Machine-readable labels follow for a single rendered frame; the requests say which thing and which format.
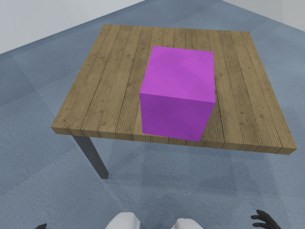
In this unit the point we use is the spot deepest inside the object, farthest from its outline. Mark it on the left robot thigh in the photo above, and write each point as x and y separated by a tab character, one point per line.
124	220

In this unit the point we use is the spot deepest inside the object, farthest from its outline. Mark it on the right robot thigh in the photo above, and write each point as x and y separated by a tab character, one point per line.
186	224

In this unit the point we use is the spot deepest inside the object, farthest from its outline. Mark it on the robot right hand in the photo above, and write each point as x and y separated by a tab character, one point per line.
269	222

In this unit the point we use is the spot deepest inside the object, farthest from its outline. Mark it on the table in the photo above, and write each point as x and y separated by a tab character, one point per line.
104	99

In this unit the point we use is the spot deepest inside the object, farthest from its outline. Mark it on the carton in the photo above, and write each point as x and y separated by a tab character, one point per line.
177	95

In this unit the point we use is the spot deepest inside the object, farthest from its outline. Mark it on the robot thigh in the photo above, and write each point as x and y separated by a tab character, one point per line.
186	224
124	220

